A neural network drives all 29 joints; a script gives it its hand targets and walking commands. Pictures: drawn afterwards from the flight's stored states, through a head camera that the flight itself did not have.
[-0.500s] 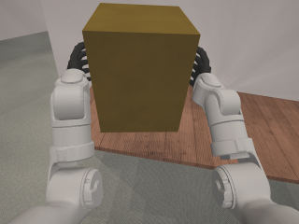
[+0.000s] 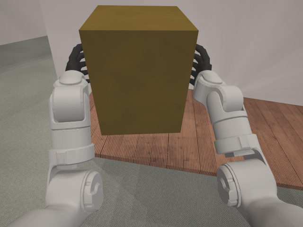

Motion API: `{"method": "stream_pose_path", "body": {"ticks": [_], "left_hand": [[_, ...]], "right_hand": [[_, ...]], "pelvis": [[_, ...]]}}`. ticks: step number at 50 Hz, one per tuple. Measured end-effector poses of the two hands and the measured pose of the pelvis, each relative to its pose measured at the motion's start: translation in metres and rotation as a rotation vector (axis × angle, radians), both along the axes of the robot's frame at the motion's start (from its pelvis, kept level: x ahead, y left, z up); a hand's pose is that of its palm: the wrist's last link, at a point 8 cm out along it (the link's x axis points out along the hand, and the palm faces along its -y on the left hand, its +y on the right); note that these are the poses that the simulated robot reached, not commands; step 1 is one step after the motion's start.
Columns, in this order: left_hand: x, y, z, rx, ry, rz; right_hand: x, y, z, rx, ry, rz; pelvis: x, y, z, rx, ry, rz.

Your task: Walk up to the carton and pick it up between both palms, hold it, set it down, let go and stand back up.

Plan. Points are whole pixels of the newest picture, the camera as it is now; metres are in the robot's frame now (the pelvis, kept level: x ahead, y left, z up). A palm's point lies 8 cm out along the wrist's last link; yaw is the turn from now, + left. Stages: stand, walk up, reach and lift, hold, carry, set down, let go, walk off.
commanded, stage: hold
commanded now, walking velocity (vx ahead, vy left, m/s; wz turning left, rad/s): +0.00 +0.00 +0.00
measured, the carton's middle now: (139, 69) +0.41 +0.01 +0.26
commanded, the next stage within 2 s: set down in 1.44 s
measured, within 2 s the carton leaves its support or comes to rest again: neither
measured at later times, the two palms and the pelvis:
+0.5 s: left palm (78, 81) +0.35 +0.15 +0.26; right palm (204, 80) +0.35 -0.14 +0.27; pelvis +0.00 +0.00 +0.00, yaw -1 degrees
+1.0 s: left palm (78, 80) +0.35 +0.15 +0.26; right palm (202, 81) +0.35 -0.13 +0.27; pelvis +0.00 -0.01 +0.00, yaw +0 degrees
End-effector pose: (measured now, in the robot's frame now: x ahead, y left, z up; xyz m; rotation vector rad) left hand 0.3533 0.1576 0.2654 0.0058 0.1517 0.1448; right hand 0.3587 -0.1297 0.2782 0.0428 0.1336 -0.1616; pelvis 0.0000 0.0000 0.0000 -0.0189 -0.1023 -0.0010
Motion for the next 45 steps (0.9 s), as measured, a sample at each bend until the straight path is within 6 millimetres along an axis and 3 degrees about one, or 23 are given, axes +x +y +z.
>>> {"method": "stream_pose_path", "body": {"ticks": [17, 31, 45], "left_hand": [[0.001, -0.005, 0.003, -0.001, 0.002, -0.007], [-0.007, -0.007, -0.01, 0.002, 0.024, 0.001], [-0.003, -0.008, -0.008, -0.018, 0.005, -0.009]], "right_hand": [[-0.001, -0.006, 0.005, 0.0, -0.002, -0.01], [-0.009, -0.007, -0.014, 0.024, 0.004, -0.01], [-0.006, -0.007, -0.01, 0.015, -0.017, -0.018]], "pelvis": [[-0.003, 0.004, 0.0, -0.002, -0.001, -0.014], [-0.008, -0.002, 0.0, 0.001, -0.017, -0.006], [-0.007, -0.01, 0.0, 0.002, -0.002, 0.001]]}}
